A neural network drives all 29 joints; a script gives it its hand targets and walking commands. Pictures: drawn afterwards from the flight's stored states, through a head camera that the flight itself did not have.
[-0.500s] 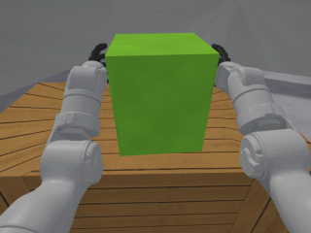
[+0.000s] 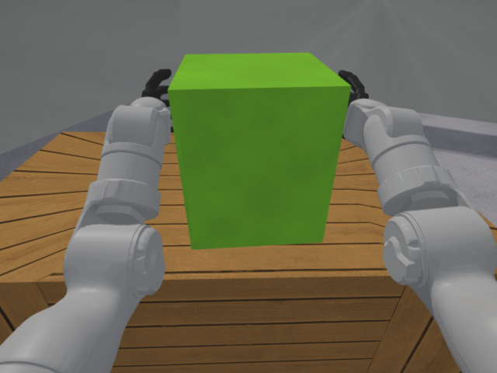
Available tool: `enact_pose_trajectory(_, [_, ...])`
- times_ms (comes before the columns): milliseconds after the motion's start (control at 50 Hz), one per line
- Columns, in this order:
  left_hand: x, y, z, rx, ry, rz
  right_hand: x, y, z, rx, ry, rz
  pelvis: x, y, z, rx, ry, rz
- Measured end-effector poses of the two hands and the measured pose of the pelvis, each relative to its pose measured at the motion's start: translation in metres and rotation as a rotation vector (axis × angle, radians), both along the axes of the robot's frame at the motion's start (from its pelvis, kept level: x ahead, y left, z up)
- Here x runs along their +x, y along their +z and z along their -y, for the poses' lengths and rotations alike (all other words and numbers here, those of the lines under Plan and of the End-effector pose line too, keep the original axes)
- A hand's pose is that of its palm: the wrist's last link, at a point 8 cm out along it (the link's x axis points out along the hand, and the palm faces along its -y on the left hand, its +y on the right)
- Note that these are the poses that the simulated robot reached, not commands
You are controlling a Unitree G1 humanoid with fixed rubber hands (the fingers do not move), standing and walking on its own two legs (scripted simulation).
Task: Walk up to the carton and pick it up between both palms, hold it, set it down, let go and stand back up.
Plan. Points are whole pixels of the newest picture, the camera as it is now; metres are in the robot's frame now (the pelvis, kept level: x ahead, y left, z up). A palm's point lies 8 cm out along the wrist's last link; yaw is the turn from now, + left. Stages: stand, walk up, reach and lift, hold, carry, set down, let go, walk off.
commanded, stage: hold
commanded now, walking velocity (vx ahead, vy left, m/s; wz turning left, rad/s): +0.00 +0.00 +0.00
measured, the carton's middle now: (253, 147) +0.39 +0.02 +0.26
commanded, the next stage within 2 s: set down in 0.28 s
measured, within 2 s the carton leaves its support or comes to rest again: neither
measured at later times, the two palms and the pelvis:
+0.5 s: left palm (146, 97) +0.37 +0.18 +0.34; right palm (352, 103) +0.38 -0.12 +0.34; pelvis +0.00 +0.00 +0.00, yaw +0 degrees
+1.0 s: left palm (149, 117) +0.43 +0.20 +0.29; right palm (325, 120) +0.44 -0.10 +0.29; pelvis +0.02 +0.00 +0.00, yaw +0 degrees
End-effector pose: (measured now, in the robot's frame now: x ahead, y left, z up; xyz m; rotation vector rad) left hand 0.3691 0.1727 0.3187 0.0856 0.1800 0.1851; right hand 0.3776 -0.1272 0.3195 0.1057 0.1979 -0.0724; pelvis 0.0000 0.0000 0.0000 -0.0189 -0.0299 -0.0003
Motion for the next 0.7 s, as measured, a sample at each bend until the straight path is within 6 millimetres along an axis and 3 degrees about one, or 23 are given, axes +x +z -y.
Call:
enact_pose_trajectory(340, [-0.001,0.002,0.000,-0.001,0.001,0.004,0.000,0.000,0.000,0.001,0.002,0.000,0.000,0.000,0.000,0.000,0.000,0.000])
enact_pose_trajectory(500, [-0.003,0.025,-0.004,-0.003,0.010,0.073,0.000,0.019,-0.004,0.005,0.009,0.068,0.000,0.000,0.000,0.000,0.000,0.000])
enact_pose_trajectory(600, [-0.001,0.047,-0.018,-0.062,0.019,0.164,0.005,0.035,-0.018,-0.054,0.028,0.156,0.003,0.000,0.000,0.002,0.001,-0.004])
enact_pose_trajectory(700, [0.010,0.040,-0.031,-0.052,0.025,0.156,0.019,0.018,-0.031,-0.114,0.048,0.148,0.007,0.000,-0.001,0.005,0.003,0.004])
